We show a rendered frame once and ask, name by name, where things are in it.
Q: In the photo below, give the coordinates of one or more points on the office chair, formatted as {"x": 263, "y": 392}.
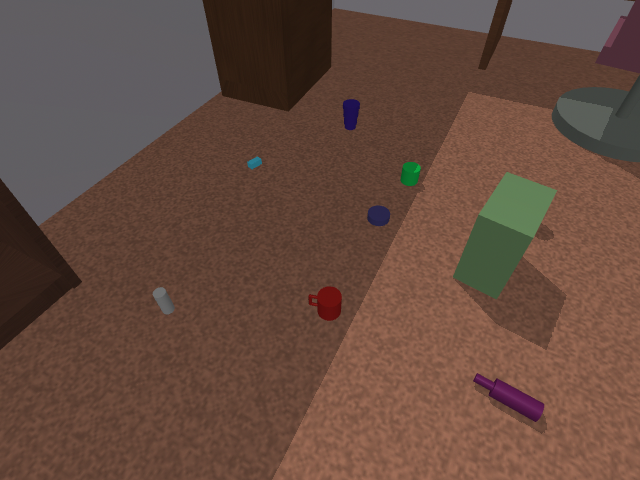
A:
{"x": 606, "y": 121}

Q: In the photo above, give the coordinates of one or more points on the bookshelf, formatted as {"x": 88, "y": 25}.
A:
{"x": 33, "y": 274}

